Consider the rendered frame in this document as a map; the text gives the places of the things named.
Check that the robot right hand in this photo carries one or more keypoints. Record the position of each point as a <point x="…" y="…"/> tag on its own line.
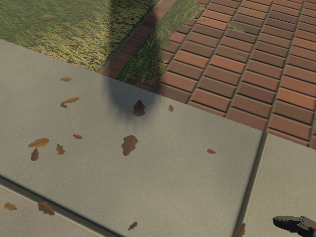
<point x="302" y="225"/>

